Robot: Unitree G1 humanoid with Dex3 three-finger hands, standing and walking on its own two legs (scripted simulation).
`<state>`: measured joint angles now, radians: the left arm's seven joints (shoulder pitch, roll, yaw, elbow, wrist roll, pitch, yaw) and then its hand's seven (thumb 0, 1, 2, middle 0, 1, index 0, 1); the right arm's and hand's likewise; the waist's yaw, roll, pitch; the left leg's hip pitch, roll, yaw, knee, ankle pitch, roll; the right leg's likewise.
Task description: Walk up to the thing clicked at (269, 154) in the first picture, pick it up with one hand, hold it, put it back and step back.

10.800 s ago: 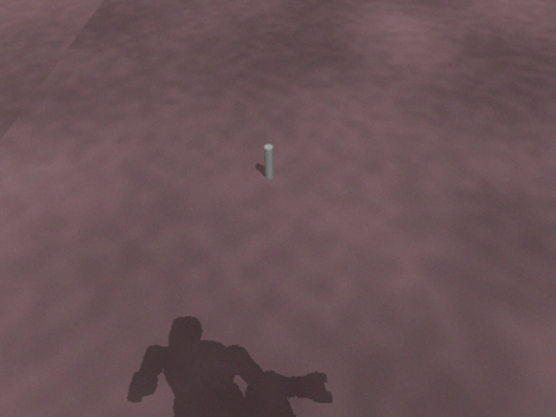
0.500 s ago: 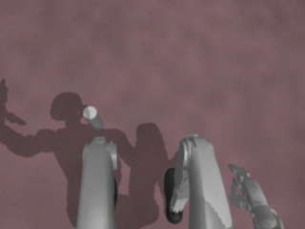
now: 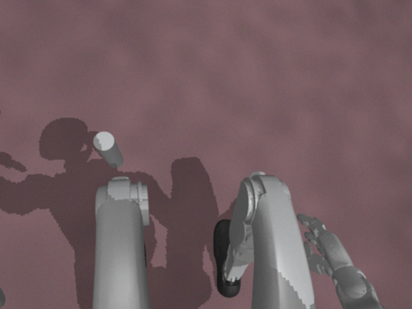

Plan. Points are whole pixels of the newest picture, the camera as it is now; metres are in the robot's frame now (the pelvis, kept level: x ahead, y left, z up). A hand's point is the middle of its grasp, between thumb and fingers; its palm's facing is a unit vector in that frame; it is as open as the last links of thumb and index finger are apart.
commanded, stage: approach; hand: left
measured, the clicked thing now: (110, 152) +0.42 +0.20 -0.26
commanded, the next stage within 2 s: close in in 0.22 s
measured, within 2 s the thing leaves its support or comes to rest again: neither
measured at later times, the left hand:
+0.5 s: hand (71, 169) +0.36 +0.27 -0.22, palm faces +0.02 -1.00 +0.06, open 17.1 cm
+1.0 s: hand (98, 162) +0.39 +0.22 -0.24, palm faces +0.02 -1.00 +0.01, open 17.0 cm
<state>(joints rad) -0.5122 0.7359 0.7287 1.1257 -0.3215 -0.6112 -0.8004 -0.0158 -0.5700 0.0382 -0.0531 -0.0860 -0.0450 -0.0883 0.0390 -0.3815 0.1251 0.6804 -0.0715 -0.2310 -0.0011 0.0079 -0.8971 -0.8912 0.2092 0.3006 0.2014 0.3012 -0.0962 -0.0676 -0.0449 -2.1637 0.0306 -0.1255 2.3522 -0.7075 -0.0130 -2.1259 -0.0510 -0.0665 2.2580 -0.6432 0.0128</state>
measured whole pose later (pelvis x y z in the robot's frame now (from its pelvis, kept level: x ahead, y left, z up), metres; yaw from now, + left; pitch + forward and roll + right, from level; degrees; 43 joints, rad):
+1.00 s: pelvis -0.02 +0.02 -0.07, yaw -8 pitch +10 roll -16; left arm -0.52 0.71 0.43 1.42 -0.14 -1.16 -0.20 -0.02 -0.48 0.09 -0.08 -0.12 -0.10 -0.09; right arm -0.15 -0.40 0.47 0.60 -0.35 -0.07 0.15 0.00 -0.89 -0.89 0.21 0.30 0.20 0.30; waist -0.22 -0.25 0.28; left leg -2.19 0.01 -0.35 2.67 -0.69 0.00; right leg -2.05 0.01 -0.22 2.40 -0.56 0.06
